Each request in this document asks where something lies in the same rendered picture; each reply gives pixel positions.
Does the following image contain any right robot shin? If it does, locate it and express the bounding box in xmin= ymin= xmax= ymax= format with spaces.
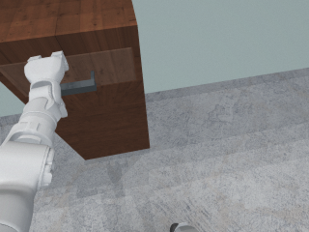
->
xmin=175 ymin=222 xmax=187 ymax=231

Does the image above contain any drawer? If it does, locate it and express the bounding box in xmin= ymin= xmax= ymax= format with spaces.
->
xmin=0 ymin=47 xmax=136 ymax=97

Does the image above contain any handle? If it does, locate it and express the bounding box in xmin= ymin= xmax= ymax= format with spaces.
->
xmin=60 ymin=71 xmax=97 ymax=97

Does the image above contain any robot left upper arm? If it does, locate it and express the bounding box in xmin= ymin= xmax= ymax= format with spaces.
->
xmin=0 ymin=140 xmax=56 ymax=232

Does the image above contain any cabinet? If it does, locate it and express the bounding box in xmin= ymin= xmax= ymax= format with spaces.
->
xmin=0 ymin=0 xmax=151 ymax=160

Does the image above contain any robot left forearm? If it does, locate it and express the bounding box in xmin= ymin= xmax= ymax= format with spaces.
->
xmin=0 ymin=77 xmax=62 ymax=153

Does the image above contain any robot left hand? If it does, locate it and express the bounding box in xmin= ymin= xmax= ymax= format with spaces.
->
xmin=24 ymin=50 xmax=69 ymax=118

